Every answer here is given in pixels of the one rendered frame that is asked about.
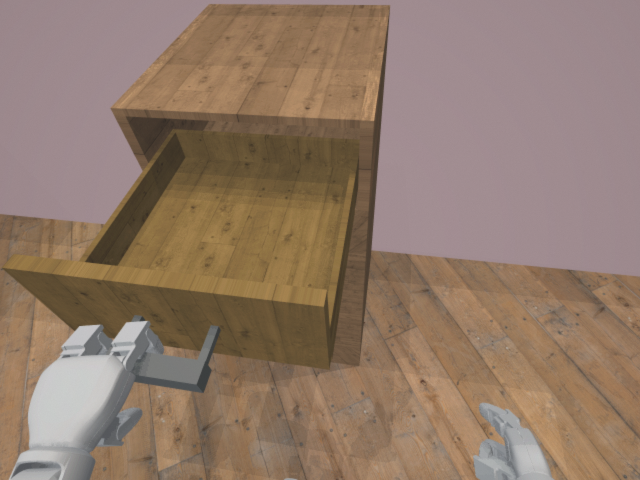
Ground handle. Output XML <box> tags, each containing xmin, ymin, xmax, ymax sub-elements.
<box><xmin>106</xmin><ymin>315</ymin><xmax>221</xmax><ymax>393</ymax></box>

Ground left robot hand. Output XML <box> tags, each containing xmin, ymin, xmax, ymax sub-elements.
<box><xmin>28</xmin><ymin>321</ymin><xmax>164</xmax><ymax>453</ymax></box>

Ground drawer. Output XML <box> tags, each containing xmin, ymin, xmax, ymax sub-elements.
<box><xmin>2</xmin><ymin>129</ymin><xmax>360</xmax><ymax>370</ymax></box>

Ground cabinet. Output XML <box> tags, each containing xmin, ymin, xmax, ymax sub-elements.
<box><xmin>111</xmin><ymin>4</ymin><xmax>390</xmax><ymax>366</ymax></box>

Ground robot left forearm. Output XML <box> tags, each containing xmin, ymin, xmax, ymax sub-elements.
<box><xmin>9</xmin><ymin>446</ymin><xmax>96</xmax><ymax>480</ymax></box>

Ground right robot hand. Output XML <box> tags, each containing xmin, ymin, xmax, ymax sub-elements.
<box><xmin>473</xmin><ymin>403</ymin><xmax>552</xmax><ymax>480</ymax></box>

